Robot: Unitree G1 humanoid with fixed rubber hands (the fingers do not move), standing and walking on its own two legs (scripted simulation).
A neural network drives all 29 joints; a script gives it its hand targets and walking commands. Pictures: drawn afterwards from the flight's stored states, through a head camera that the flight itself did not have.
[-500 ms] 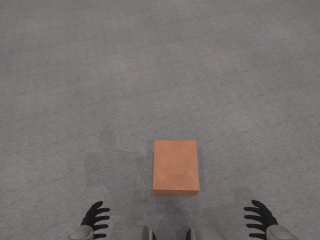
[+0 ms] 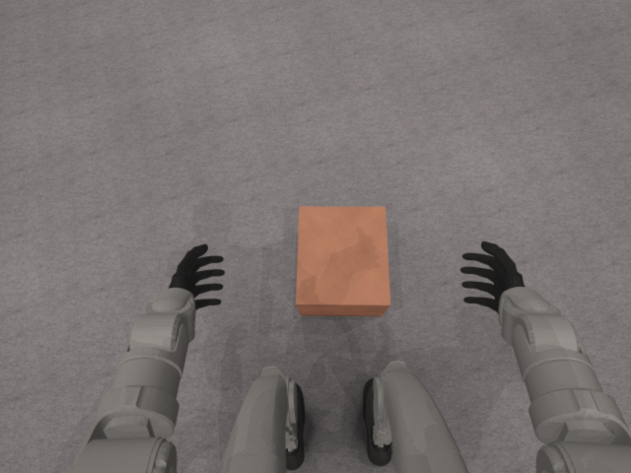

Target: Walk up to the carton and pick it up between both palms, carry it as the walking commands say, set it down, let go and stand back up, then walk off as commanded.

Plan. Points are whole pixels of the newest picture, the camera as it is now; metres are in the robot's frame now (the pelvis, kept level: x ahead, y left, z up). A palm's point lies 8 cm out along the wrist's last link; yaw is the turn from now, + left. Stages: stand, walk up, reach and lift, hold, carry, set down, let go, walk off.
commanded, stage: reach and lift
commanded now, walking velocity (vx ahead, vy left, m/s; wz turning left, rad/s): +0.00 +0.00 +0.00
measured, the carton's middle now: (341, 263) +0.53 -0.03 -0.60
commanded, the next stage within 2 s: none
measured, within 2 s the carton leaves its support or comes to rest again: neither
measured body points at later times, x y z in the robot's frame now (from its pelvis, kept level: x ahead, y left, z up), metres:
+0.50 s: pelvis +0.01 +0.00 -0.03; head +0.27 +0.00 +0.33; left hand +0.50 +0.19 -0.13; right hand +0.48 -0.24 -0.12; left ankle +0.08 +0.11 -0.65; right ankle +0.08 -0.11 -0.65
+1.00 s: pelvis +0.00 +0.00 -0.08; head +0.31 -0.01 +0.25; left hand +0.53 +0.18 -0.19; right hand +0.52 -0.24 -0.19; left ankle +0.08 +0.12 -0.65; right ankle +0.08 -0.11 -0.65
